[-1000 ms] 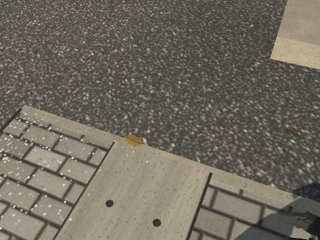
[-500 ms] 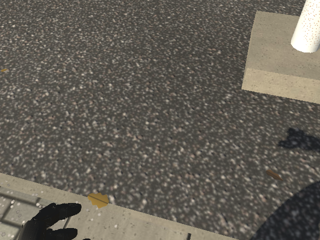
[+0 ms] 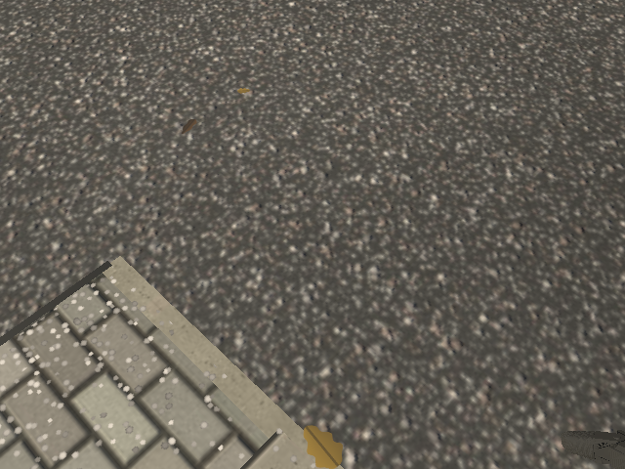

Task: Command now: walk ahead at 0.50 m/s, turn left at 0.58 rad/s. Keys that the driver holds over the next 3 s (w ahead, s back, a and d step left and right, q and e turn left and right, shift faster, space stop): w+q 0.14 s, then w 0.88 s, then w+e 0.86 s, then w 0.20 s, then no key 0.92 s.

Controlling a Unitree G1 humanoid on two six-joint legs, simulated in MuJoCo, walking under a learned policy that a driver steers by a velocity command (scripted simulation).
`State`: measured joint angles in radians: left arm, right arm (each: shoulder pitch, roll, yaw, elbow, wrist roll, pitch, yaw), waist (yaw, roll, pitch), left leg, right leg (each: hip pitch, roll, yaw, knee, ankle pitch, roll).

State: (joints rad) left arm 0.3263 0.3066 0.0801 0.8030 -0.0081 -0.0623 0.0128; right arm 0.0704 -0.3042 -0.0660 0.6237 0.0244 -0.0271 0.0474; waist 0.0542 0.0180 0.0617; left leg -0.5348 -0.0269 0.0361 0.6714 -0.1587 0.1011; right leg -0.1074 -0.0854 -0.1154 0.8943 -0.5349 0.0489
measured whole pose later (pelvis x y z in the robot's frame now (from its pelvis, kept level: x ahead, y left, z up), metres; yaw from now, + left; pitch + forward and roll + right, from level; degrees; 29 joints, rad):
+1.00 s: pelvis +0.57 +0.06 +0.01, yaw +11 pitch +3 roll -1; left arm 0.39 0.31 0.05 0.87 -0.01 -0.04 0.00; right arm 0.04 -0.26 -0.03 0.66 0.00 -0.09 0.04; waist 0.07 0.00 0.03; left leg -0.49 0.00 0.02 0.54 -0.09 0.05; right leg -0.05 -0.01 0.01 0.62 -0.49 -0.01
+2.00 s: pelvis +1.14 +0.07 +0.01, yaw -18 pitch +2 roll +0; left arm 0.38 0.31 0.08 0.74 -0.01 -0.03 0.02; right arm 0.04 -0.28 -0.04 0.69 -0.01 -0.12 0.03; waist 0.07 0.00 0.00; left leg -0.46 -0.02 -0.03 0.49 -0.06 0.01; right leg -0.08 0.09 0.22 0.55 -0.48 -0.06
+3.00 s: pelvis +1.38 +0.00 +0.02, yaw -21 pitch -1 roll +0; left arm 0.15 0.23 0.05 0.93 0.00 0.01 0.02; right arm 0.22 -0.23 -0.02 0.99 -0.01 -0.01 -0.03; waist -0.01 0.00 0.04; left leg -0.16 0.02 -0.01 0.52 -0.34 -0.02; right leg -0.27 0.01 0.02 0.52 -0.23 0.00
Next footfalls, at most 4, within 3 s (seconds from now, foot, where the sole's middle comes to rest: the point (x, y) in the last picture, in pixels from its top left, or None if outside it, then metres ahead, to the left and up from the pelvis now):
0.46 right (388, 459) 0.45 -0.10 -0.75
0.96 left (256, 342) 0.69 0.19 -0.75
1.52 right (349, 233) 1.01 -0.01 -0.75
1.98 left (300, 144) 1.33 0.14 -0.75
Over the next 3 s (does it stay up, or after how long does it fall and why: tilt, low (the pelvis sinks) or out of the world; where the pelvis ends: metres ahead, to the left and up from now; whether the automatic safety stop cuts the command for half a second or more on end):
stays up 1.38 0.00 0.02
